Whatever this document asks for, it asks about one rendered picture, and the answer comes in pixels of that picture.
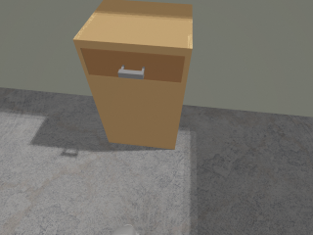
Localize handle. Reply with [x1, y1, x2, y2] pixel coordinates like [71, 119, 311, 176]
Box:
[117, 65, 145, 80]

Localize cabinet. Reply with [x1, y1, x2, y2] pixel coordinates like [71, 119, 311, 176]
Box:
[72, 0, 193, 150]

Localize left robot thigh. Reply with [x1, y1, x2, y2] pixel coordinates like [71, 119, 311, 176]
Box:
[111, 225, 140, 235]

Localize drawer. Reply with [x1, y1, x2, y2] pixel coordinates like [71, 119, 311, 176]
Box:
[81, 48, 185, 83]

